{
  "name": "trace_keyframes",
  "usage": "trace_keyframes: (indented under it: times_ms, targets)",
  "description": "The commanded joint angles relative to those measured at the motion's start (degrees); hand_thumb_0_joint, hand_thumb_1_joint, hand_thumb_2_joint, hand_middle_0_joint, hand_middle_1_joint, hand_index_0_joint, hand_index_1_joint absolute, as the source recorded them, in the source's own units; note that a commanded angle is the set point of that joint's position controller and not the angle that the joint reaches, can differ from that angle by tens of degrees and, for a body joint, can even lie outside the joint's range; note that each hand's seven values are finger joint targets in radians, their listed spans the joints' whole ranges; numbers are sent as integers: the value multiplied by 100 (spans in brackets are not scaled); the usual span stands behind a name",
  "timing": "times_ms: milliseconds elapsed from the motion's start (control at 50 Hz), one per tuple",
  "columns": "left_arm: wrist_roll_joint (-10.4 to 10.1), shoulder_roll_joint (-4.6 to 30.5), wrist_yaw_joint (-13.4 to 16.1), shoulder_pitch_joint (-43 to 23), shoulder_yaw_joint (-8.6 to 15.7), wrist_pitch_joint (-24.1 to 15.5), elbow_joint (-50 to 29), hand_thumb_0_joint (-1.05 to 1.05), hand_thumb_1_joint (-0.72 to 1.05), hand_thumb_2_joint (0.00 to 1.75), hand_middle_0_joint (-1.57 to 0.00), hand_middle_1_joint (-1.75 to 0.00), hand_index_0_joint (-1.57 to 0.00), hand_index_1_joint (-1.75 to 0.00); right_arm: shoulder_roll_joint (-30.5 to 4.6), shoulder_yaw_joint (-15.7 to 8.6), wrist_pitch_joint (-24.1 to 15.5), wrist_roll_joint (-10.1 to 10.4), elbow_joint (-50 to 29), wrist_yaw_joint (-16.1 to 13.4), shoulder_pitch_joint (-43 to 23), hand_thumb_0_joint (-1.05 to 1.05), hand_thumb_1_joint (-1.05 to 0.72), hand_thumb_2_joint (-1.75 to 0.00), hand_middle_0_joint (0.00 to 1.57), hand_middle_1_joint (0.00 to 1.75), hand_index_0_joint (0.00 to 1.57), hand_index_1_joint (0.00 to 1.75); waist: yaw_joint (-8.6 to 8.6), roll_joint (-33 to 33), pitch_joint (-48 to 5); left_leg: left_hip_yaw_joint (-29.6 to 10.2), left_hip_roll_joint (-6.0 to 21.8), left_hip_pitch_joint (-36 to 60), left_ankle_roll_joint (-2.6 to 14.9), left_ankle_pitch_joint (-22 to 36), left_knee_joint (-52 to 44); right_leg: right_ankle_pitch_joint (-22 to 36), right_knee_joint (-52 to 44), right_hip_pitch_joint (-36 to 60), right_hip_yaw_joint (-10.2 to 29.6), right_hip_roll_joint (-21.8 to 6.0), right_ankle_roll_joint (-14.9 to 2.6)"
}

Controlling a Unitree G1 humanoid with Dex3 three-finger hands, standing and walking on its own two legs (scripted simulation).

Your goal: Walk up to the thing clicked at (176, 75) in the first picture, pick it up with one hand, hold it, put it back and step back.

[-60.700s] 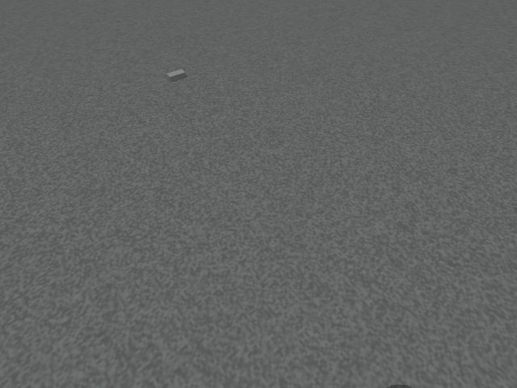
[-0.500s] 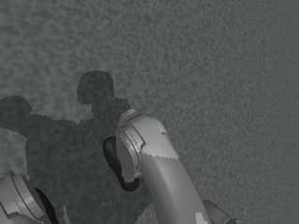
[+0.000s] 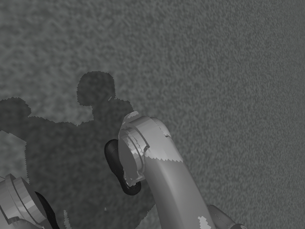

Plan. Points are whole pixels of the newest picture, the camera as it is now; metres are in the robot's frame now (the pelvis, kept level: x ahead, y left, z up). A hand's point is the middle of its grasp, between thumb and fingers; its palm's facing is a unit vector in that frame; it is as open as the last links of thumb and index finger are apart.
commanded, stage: withdraw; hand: left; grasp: from above
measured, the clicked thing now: out of the picture +0.47 +0.38 -0.30
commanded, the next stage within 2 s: home in 0.76 s
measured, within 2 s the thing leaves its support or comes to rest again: neither
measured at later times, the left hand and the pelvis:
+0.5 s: hand out of the picture +0.43 +0.38 -0.11, palm faces -0.50 -0.16 -0.85, open 13.7 cm; pelvis -0.02 +0.00 +0.03, yaw +6 degrees
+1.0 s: hand out of the picture +0.47 +0.40 -0.14, palm faces -0.42 -0.13 -0.90, open 12.4 cm; pelvis +0.00 +0.00 +0.01, yaw +6 degrees
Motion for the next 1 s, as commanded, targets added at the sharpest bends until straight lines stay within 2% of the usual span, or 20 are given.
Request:
trace_keyframes:
  times_ms: [0,40,140,180,200,240,260,300,360,400,440,500,520,600,700,760,820,880,900,980]
  targets:
    - [44,1735,100,-1674,198,13,-1551,0,-56,102,-7,-99,-6,-101,-2042,-640,98,87,291,-17,1314,0,-90,-90,20,30,20,30,-148,4444,-4411,438,352,3719,-188,2210,-1595,1708,-773,2083,-721,73,-603]
    - [109,1611,-94,-1342,144,24,-1575,0,-57,102,-7,-99,-6,-100,-1973,-669,196,104,192,-2,1247,0,-91,-91,20,30,20,30,-149,4327,-4387,565,298,3480,-135,2159,-1561,1721,-833,2252,-667,110,-609]
    - [259,1644,-946,-596,398,25,-2870,0,-58,104,-7,-99,-5,-101,-1930,-1122,585,238,59,-45,1235,0,-91,-91,20,30,20,30,455,4626,-5015,776,200,3627,-160,2419,-1672,1718,-984,2428,-491,68,-731]
    - [290,1251,-1467,-94,280,-6,-3226,0,-57,103,-8,-98,-6,-100,-1932,-1326,816,294,-35,-75,1281,0,-91,-91,20,30,20,30,580,4640,-5030,800,169,3668,-202,2564,-1806,1698,-1019,2291,-469,39,-794]
    - [264,801,-1743,161,50,-28,-3302,0,-56,102,-8,-97,-6,-99,-1921,-1426,919,346,-193,-85,1196,0,-91,-91,20,30,20,30,637,4449,-4907,818,119,3503,-194,2483,-1863,1623,-1051,2176,-467,34,-827]
    - [156,268,-2279,476,-213,-51,-3652,0,-52,100,-8,-97,-7,-98,-1906,-1587,1089,438,-396,-146,1308,0,-90,-90,20,30,20,30,656,3751,-4824,880,37,3197,-96,2368,-1903,1658,-1214,2311,-416,34,-827]
    - [53,-75,-2506,227,-482,-130,-4323,0,-49,99,-8,-97,-8,-97,-1778,-1639,1177,480,-393,-182,1411,0,-89,-90,20,30,20,30,696,3629,-4876,900,1,3099,-65,2125,-2034,1509,-1283,2357,-385,32,-820]
    - [-159,-191,-2850,495,-486,-164,-4471,0,-47,97,-9,-96,-9,-96,-1754,-1796,1322,563,-390,-317,1563,0,-89,-90,20,30,20,30,704,3046,-4756,877,-37,3029,-8,1825,-2188,1238,-1462,2351,-358,-1,-801]
    - [-496,-484,-3150,203,-600,-409,-4835,0,-40,93,-15,-91,-15,-91,-1688,-1892,1482,657,-411,-555,1575,0,-88,-90,20,30,20,30,621,2404,-4539,741,-106,2892,35,1446,-2281,947,-1620,2108,-313,-58,-782]
    - [-584,-528,-3178,-113,-597,-649,-4846,0,-37,91,-17,-88,-17,-88,-1552,-1894,1527,687,-409,-670,1486,0,-88,-90,20,30,20,30,603,2195,-4435,678,-146,2796,65,1043,-2273,608,-1662,1872,-251,-80,-760]
    - [-441,-471,-3062,-362,-620,-902,-4648,0,-38,92,-16,-90,-16,-90,-1448,-1826,1525,675,-352,-762,1372,0,-88,-90,20,30,20,30,597,2102,-4281,684,-173,2719,84,671,-2244,292,-1677,1663,-236,-81,-743]
    - [-101,-387,-2547,-914,-640,-1216,-4431,0,-42,95,-13,-92,-13,-92,-1295,-1691,1509,639,-258,-841,1112,0,-88,-90,20,30,20,30,678,2626,-4340,689,-169,2979,54,358,-2379,184,-1533,1344,-210,-85,-720]
    - [39,-258,-2326,-965,-588,-1227,-4229,0,-42,95,-13,-92,-13,-92,-1257,-1665,1507,637,-208,-852,1014,0,-88,-90,20,30,20,30,792,2967,-4468,707,-156,3188,20,312,-2462,214,-1395,1249,-180,-89,-723]
    - [462,-506,-1681,-1396,-832,-1068,-3389,0,-41,93,-16,-89,-16,-89,-1201,-1586,1469,550,-62,-820,895,0,-89,-90,20,30,20,30,617,3603,-4515,794,-130,3343,-31,399,-2647,456,-1120,978,-247,-82,-711]
    - [606,-15,-1342,-1872,-674,-791,-2943,0,-35,88,-24,-82,-23,-83,-1328,-1568,1377,530,-82,-857,981,0,-89,-90,20,30,20,30,513,3481,-4833,954,-148,3235,32,650,-2391,616,-1155,1129,-199,-108,-697]
    - [598,264,-1290,-1781,-448,-628,-2646,0,-29,83,-28,-78,-27,-79,-1391,-1581,1330,512,-168,-834,1193,0,-89,-90,20,30,20,30,502,3278,-5188,1041,-154,3244,62,1316,-2158,1082,-1128,1467,-168,-151,-667]
    - [550,259,-1464,-1515,-439,-549,-2367,0,-26,80,-31,-76,-30,-76,-1378,-1550,1320,508,-197,-807,1387,0,-89,-90,20,30,20,30,437,3040,-5159,1084,-153,3038,94,1525,-2011,1176,-1189,1694,-169,-139,-666]
    - [492,672,-1718,-1081,-174,-520,-2878,0,-17,94,-26,-70,-23,-73,-1445,-1590,1371,519,-364,-788,1467,0,-88,-89,20,30,20,30,788,3419,-5640,1112,-170,3342,20,2004,-2039,1394,-1121,2016,-158,-174,-705]
    - [445,630,-1821,-969,-114,-504,-3035,0,-14,100,-26,-71,-24,-74,-1449,-1643,1397,523,-426,-773,1581,0,-88,-89,20,30,20,30,772,3404,-5733,1087,-166,3453,-5,2161,-2041,1467,-1117,2087,-186,-174,-715]
    - [-92,693,-2208,-299,330,-471,-4204,0,12,95,-24,-58,-22,-60,-1464,-1816,1516,608,-602,-732,1767,0,-89,-90,20,30,20,30,1152,3567,-6347,1103,-192,3975,-50,2660,-2144,1718,-1224,2473,-124,-192,-765]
